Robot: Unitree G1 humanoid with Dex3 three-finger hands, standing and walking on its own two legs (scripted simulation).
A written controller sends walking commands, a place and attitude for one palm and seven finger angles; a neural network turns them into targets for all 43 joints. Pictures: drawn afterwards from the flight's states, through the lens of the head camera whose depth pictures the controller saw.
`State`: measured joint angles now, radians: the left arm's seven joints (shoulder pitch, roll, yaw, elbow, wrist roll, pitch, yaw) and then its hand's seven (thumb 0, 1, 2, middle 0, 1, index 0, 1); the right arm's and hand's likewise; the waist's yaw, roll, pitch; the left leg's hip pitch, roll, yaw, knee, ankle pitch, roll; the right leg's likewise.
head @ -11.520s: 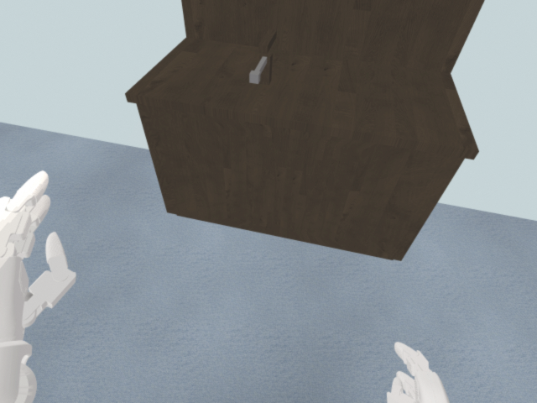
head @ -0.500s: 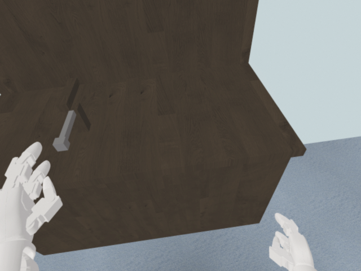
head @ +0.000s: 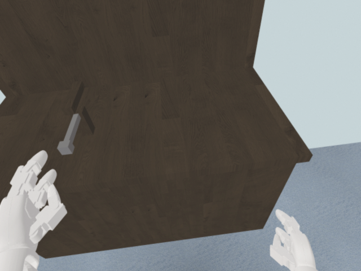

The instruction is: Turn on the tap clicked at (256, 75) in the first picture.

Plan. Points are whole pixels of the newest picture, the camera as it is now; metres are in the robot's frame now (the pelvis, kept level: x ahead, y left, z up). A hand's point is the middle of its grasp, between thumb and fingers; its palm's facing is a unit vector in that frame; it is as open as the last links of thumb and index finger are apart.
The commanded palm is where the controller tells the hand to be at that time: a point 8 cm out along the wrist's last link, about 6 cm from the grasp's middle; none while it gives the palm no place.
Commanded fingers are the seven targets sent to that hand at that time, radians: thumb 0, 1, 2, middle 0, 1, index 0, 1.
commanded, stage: turn the palm inward beside the body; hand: left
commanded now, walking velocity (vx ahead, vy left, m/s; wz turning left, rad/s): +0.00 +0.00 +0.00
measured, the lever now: (66, 147) +0.38 +0.35 +0.06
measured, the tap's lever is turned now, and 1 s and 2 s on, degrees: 0 0 0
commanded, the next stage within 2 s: reach beside the lever's end, fingers flat in 0.28 s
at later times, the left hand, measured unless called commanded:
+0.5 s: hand (53, 198) +0.20 +0.25 +0.14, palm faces +0.41 -0.90 -0.14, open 7.4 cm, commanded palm +0.16 +0.29 +0.16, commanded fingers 0.00 0.90 0.90 -0.20 -0.30 -0.20 -0.30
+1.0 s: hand (54, 184) +0.24 +0.28 +0.12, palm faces +0.43 -0.89 -0.13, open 7.5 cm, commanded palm +0.20 +0.32 +0.13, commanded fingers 0.00 0.90 0.90 -0.19 -0.27 -0.19 -0.27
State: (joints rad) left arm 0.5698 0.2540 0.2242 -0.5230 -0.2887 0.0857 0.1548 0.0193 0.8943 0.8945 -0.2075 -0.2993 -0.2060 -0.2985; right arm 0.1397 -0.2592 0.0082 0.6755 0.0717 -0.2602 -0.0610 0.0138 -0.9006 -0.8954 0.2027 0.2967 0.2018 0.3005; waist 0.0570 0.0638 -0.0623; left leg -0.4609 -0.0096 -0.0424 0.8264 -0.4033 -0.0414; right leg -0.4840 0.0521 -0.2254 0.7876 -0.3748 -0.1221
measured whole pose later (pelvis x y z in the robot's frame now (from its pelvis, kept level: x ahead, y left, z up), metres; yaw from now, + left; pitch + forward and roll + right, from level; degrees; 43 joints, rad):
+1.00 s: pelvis +0.01 +0.04 +0.01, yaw -1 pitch +3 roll +0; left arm 0.37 0.23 0.23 -0.22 -0.24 -0.04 0.17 0.02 0.90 0.89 -0.20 -0.29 -0.20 -0.29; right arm 0.18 -0.25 0.03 0.67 0.04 -0.22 -0.07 0.01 -0.90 -0.90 0.20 0.30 0.20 0.30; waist 0.04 0.05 -0.05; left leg -0.41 -0.03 0.00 0.73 -0.37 0.02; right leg -0.44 0.04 -0.18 0.69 -0.31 -0.12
